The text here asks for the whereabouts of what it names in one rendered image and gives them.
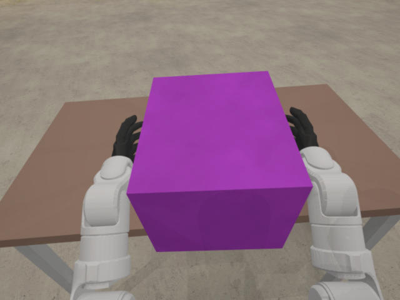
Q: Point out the robot left hand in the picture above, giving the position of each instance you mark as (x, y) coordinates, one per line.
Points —
(124, 144)

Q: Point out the table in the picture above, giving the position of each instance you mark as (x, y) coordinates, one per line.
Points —
(44, 203)

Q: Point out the robot right upper arm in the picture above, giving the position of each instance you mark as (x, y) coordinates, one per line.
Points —
(342, 291)

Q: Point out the carton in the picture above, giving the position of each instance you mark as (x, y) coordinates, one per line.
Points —
(217, 166)

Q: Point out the robot right hand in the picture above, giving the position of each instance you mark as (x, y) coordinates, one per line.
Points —
(303, 131)

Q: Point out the robot right forearm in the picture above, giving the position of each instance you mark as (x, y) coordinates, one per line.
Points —
(333, 206)

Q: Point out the robot left forearm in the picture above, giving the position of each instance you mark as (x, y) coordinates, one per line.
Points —
(103, 257)

